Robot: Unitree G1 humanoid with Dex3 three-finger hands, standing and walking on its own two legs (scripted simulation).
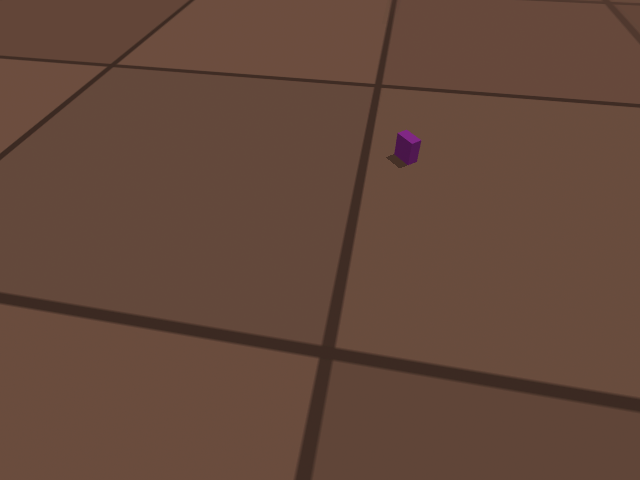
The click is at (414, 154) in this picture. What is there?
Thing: carton on end
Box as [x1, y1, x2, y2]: [394, 130, 420, 164]
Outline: 404,130 397,133 394,153 404,162 409,164 416,161 420,140 407,130
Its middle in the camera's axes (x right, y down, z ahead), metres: +0.45 -0.53 +2.04
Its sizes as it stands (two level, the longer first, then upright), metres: 0.116 0.061 0.131
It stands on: the floor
